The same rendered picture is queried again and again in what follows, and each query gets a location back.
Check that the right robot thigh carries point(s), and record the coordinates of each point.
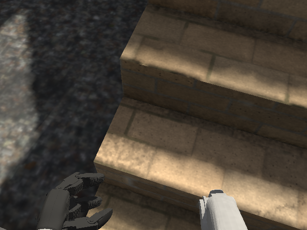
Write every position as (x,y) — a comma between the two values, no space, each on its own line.
(220,212)

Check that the left robot hand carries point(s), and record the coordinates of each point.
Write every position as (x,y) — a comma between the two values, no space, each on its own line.
(58,207)

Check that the right robot shin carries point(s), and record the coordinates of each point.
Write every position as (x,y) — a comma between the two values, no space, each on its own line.
(219,191)

